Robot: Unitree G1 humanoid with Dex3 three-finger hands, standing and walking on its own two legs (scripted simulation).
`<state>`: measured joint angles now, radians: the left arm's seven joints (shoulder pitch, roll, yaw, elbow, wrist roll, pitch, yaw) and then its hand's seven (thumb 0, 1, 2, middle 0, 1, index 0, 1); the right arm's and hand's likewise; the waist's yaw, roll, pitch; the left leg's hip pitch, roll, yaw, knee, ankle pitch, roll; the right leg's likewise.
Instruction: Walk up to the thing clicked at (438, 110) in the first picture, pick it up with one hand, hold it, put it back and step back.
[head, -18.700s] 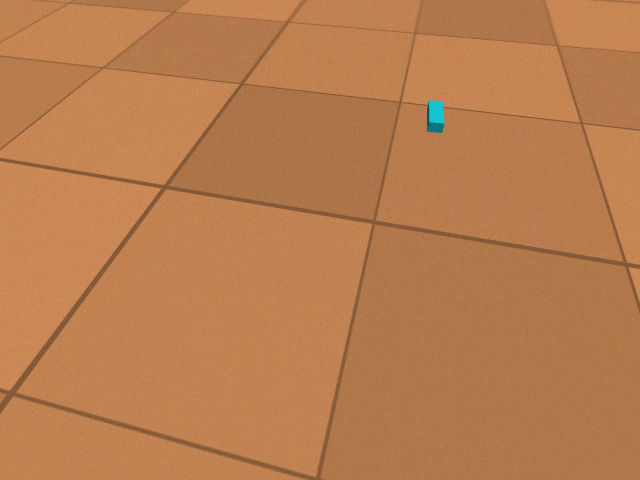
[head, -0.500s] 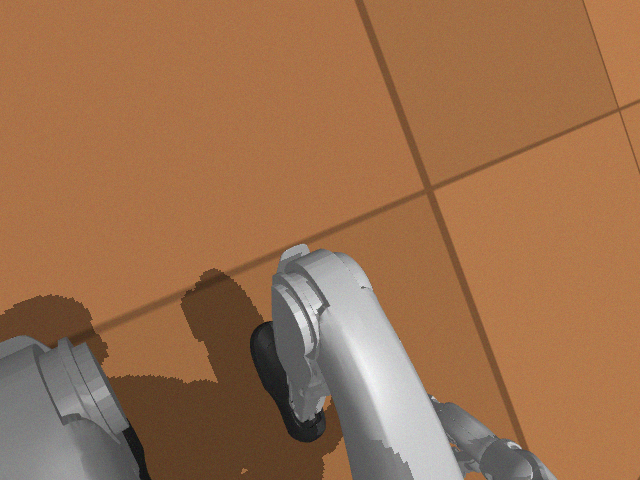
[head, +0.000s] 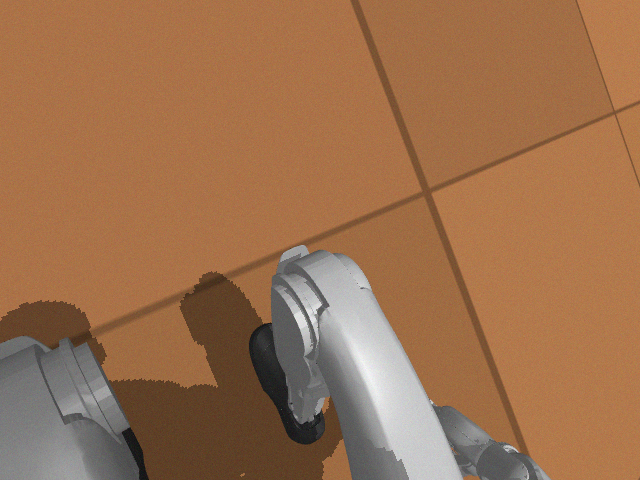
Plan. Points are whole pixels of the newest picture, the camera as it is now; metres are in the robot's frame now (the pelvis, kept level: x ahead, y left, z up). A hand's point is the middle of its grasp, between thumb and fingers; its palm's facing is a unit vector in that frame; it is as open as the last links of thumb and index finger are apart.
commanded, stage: settle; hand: left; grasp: from above
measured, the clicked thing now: out of the picture +0.45 +0.36 -0.27
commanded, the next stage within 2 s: lift in 0.76 s
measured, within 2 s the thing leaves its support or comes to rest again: leaves its support in 0.16 s
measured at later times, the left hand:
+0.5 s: hand out of the picture +0.43 +0.37 -0.16, palm faces -0.39 -0.14 -0.91, open 10.5 cm
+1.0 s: hand out of the picture +0.43 +0.36 -0.10, palm faces -0.42 -0.14 -0.90, open 10.5 cm
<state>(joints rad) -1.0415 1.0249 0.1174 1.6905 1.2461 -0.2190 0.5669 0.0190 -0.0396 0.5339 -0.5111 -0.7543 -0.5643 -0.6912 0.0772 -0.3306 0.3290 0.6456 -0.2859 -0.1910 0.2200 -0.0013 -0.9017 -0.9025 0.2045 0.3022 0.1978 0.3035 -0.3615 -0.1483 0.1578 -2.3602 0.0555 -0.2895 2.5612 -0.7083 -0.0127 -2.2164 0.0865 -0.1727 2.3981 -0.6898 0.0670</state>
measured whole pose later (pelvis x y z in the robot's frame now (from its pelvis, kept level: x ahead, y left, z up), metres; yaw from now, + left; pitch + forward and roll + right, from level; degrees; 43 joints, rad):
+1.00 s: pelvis -0.01 -0.01 +0.04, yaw +6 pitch +32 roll -10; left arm -0.95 0.80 0.08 1.28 1.18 -0.17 0.22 0.01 -0.06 0.50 -0.64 -0.57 -0.69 -0.52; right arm 0.19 -0.30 0.11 0.67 -0.12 0.00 0.13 0.00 -0.90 -0.90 0.20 0.30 0.20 0.30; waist -0.24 0.00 -0.03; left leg -2.32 0.04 -0.17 2.38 -0.64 0.00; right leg -2.20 0.04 -0.09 2.30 -0.67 0.05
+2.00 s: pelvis +0.01 +0.00 +0.32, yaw +13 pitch +21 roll -4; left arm -0.35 0.49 -0.11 0.69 0.98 0.00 0.07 0.01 -0.04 0.48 -0.65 -0.55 -0.68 -0.51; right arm 0.19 -0.24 -0.01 0.69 0.03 0.01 -0.03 0.00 -0.89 -0.90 0.21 0.30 0.20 0.30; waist -0.07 0.05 -0.15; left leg -1.30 0.06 -0.03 1.45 -0.53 0.00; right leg -1.23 0.01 -0.02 1.41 -0.54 0.03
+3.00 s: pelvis +0.08 +0.02 +0.45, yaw +14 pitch +7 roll -1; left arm -0.29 0.37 -0.20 0.78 1.01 0.03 0.09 0.01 -0.05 0.48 -0.65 -0.54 -0.69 -0.51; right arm 0.24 -0.26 -0.05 0.72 0.04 0.03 -0.03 0.01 -0.89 -0.90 0.20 0.30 0.20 0.30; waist -0.04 0.03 -0.06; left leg -0.47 0.03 0.04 0.69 -0.33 0.00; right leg -0.43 -0.02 0.03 0.66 -0.34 0.03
